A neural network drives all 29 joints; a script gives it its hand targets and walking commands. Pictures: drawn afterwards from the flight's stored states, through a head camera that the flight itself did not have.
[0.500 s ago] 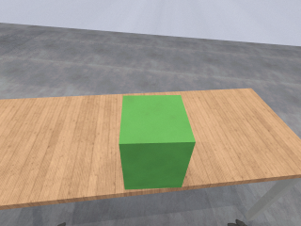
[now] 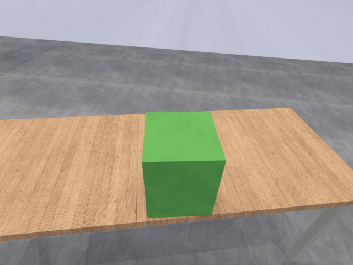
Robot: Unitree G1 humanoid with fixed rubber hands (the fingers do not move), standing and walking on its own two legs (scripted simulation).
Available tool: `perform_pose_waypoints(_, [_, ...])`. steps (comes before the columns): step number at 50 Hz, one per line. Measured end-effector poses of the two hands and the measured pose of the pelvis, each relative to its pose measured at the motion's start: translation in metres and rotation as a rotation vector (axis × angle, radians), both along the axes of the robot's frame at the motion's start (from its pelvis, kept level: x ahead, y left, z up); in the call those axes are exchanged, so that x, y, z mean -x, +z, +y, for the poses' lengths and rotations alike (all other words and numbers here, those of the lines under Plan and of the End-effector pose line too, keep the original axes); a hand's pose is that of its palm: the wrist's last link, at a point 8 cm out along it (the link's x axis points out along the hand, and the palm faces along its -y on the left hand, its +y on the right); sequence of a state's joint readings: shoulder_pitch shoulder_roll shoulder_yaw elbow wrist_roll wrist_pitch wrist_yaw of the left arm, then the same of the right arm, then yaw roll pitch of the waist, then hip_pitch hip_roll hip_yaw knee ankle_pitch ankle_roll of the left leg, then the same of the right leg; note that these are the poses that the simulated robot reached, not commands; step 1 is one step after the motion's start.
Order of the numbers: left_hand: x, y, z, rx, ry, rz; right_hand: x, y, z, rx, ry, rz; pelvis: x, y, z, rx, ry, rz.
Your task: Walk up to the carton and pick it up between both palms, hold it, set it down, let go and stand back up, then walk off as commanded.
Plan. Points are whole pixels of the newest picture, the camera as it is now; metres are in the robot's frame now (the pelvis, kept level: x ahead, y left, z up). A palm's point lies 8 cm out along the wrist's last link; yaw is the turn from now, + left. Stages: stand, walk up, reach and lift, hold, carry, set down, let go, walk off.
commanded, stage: stand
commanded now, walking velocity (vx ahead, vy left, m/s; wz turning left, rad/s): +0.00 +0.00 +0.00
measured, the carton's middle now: (179, 164) +0.45 +0.01 -0.01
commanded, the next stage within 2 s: walk off in 0.80 s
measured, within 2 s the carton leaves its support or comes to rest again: neither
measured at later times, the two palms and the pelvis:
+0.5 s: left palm out of the picture +0.07 +0.27 -0.11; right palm out of the picture +0.08 -0.25 -0.09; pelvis -0.01 +0.00 +0.00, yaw +0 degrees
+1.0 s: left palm out of the picture +0.06 +0.27 -0.11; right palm out of the picture +0.07 -0.26 -0.09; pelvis -0.02 +0.00 +0.00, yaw +0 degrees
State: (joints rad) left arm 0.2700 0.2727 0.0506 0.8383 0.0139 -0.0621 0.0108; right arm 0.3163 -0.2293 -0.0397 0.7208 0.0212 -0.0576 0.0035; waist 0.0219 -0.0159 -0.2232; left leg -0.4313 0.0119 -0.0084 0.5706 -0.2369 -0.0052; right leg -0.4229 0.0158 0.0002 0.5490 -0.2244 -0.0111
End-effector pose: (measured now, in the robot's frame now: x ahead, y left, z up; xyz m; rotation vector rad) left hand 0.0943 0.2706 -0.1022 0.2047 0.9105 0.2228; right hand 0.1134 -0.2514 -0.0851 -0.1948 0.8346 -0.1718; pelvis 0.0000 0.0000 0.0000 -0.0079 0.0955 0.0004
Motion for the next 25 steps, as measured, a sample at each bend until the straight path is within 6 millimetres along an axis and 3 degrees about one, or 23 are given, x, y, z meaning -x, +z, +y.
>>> perform_pose_waypoints(25, [0.028,-0.007,0.001,0.008,0.010,0.042,0.033,-0.005,-0.002,-0.001,-0.018,0.035,0.015,-0.001,0.000,0.000,0.000,-0.021])
